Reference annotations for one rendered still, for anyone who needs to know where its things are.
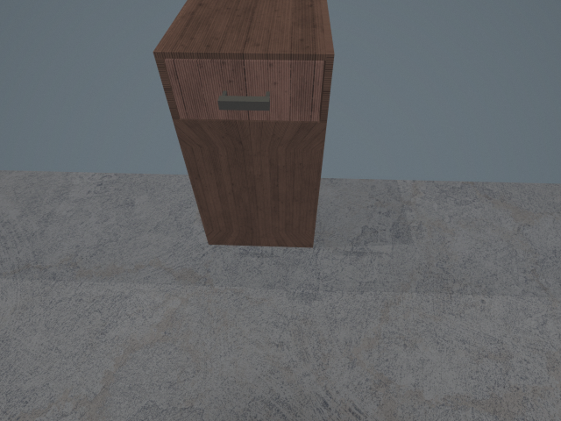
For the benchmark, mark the handle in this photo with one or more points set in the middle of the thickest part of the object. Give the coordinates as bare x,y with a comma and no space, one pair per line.
244,103

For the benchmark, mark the drawer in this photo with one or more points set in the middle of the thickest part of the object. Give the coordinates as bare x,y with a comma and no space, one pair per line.
295,87

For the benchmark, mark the cabinet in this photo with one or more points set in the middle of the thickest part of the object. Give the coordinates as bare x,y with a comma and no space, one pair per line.
256,182

